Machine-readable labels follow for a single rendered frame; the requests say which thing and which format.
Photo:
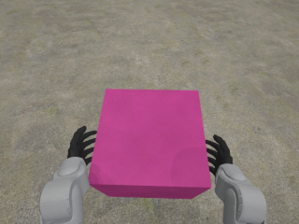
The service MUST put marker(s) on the right robot forearm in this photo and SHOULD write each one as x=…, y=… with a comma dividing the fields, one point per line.
x=242, y=202

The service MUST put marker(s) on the robot left hand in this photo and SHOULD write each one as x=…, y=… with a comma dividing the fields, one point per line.
x=77, y=145

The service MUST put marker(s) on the robot right hand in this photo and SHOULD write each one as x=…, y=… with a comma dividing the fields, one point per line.
x=222, y=154

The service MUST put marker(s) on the left robot forearm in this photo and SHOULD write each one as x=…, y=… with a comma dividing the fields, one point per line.
x=60, y=201

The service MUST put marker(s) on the carton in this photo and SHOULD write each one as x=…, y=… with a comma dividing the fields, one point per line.
x=150, y=144

